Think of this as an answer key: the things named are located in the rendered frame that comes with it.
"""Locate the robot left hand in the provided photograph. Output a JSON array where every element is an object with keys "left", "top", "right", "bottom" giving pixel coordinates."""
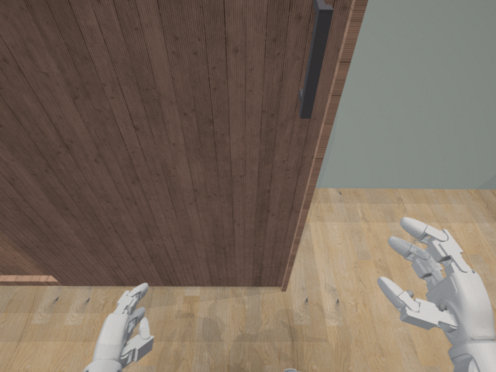
[{"left": 92, "top": 283, "right": 154, "bottom": 369}]

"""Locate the handle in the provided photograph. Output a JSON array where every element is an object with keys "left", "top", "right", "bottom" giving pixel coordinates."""
[{"left": 298, "top": 0, "right": 333, "bottom": 119}]

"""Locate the robot right forearm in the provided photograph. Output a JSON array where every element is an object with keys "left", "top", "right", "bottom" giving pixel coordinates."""
[{"left": 448, "top": 339, "right": 496, "bottom": 372}]

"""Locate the wardrobe door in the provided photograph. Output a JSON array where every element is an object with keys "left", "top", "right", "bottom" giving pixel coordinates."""
[
  {"left": 0, "top": 231, "right": 50, "bottom": 275},
  {"left": 0, "top": 0, "right": 353, "bottom": 287}
]

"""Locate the robot right hand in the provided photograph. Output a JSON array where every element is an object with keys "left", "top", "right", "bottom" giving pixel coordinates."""
[{"left": 377, "top": 217, "right": 496, "bottom": 345}]

